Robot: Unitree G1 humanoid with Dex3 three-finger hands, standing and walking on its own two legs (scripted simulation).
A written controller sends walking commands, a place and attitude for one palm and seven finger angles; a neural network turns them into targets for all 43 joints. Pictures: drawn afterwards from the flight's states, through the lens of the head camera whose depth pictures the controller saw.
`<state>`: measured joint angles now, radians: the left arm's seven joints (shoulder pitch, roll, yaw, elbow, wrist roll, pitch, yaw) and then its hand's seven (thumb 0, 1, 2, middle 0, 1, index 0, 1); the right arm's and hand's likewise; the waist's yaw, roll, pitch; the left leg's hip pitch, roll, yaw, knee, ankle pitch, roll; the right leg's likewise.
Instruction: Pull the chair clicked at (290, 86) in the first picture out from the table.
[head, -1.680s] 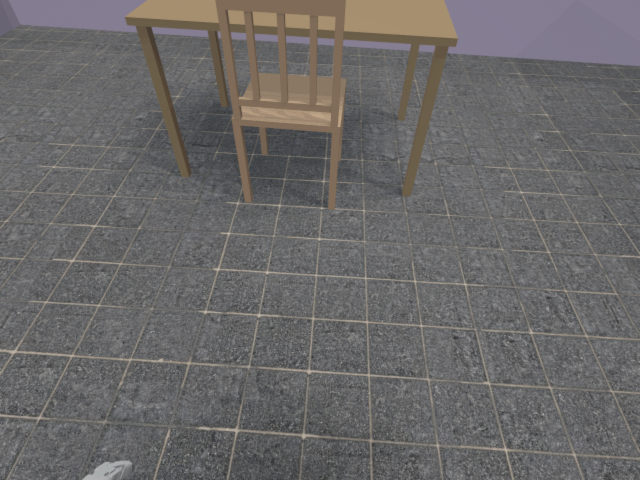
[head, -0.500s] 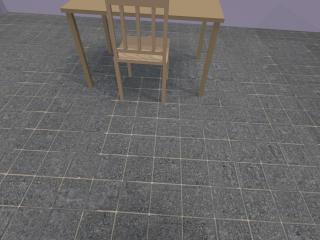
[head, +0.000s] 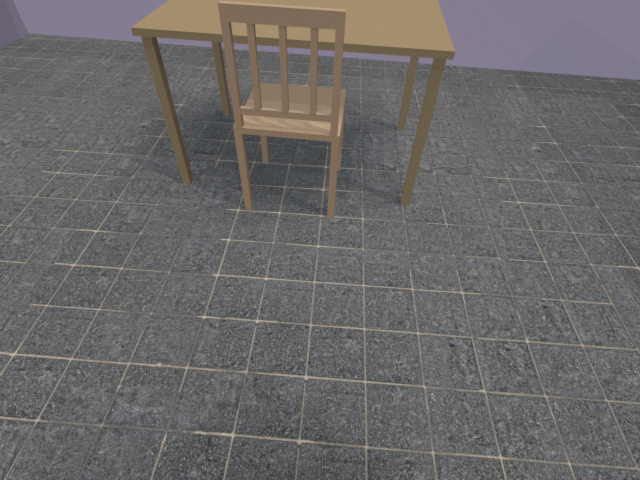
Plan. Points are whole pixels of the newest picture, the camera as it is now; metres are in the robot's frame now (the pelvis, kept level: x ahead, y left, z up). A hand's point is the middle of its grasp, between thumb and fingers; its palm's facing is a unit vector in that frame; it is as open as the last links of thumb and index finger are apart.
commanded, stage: walk to a spot facing it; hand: left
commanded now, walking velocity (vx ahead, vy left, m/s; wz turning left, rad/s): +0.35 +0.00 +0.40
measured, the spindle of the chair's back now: (284, 71) +1.42 +0.21 -0.10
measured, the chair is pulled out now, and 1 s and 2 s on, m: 0.00 0.00 0.00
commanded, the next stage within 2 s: turn to face it in 1.40 s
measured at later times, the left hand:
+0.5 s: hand (170, 467) +0.18 +0.23 -0.18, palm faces +0.12 -0.98 -0.14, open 7.4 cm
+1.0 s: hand (206, 374) +0.32 +0.22 -0.17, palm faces +0.29 -0.93 -0.21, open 7.2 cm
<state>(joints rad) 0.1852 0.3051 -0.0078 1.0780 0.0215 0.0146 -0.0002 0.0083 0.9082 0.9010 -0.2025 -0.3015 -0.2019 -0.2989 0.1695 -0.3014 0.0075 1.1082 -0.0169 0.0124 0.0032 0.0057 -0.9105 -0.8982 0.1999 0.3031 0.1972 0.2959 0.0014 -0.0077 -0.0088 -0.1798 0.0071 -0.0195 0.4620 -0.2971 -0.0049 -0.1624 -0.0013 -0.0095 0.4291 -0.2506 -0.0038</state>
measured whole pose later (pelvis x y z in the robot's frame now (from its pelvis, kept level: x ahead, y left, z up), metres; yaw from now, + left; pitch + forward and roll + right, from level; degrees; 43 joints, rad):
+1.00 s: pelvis +0.39 +0.04 +0.00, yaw +15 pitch -1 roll -1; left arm 0.35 0.18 0.04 1.10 0.03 -0.08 0.01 0.00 0.94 0.90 -0.20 -0.30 -0.20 -0.30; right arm 0.18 -0.20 -0.07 1.02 -0.02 -0.01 0.02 0.00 -0.92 -0.90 0.19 0.30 0.19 0.29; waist 0.00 0.02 0.02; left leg -0.63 0.14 0.04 1.00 -0.14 -0.01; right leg -0.10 -0.01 -0.25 0.38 -0.27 -0.05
